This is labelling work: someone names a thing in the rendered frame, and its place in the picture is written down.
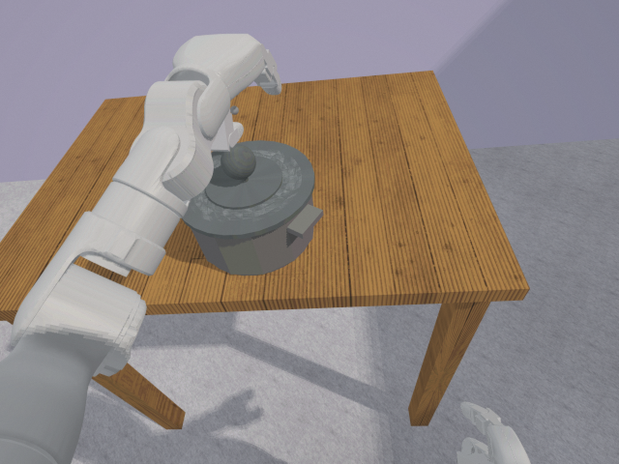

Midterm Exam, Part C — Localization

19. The knob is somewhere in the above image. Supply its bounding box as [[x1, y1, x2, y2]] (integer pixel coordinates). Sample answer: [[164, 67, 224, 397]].
[[221, 144, 256, 180]]

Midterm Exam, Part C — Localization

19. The left robot upper arm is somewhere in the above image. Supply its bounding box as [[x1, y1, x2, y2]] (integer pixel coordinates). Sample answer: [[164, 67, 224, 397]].
[[0, 263, 147, 464]]

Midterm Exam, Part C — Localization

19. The lid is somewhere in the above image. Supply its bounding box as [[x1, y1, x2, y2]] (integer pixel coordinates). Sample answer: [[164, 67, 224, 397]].
[[182, 140, 315, 239]]

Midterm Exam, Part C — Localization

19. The robot left forearm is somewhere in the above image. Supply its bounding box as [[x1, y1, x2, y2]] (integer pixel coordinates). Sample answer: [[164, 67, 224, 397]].
[[11, 63, 230, 347]]

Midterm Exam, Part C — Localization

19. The pot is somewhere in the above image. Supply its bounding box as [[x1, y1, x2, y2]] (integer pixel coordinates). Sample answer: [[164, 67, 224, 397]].
[[192, 195, 324, 276]]

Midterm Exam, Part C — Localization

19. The robot left hand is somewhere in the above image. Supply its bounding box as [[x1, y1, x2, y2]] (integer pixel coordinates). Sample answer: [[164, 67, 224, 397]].
[[172, 34, 281, 152]]

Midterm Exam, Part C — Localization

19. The robot right hand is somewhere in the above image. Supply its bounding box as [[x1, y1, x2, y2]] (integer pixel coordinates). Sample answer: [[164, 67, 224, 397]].
[[457, 401, 531, 464]]

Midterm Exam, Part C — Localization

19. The table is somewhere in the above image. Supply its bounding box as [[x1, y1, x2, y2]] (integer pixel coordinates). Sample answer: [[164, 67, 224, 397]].
[[0, 71, 530, 429]]

